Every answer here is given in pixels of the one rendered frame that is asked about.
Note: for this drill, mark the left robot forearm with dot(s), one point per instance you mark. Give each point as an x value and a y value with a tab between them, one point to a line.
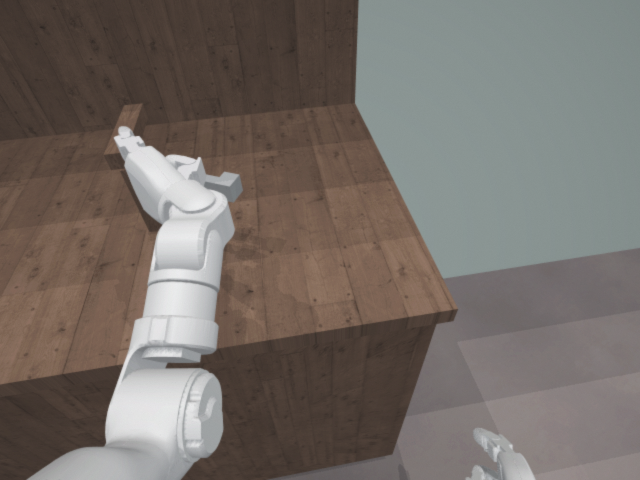
179	313

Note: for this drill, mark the robot left hand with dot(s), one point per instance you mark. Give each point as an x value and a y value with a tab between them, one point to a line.
150	173

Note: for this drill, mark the tap lever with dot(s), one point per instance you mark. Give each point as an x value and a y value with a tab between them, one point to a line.
229	184

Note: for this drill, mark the counter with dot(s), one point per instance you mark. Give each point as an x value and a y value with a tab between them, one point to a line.
329	296

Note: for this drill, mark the robot right hand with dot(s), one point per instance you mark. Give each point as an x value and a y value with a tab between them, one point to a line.
510	465

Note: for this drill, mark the left robot upper arm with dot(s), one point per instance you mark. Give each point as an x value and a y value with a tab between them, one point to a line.
161	421

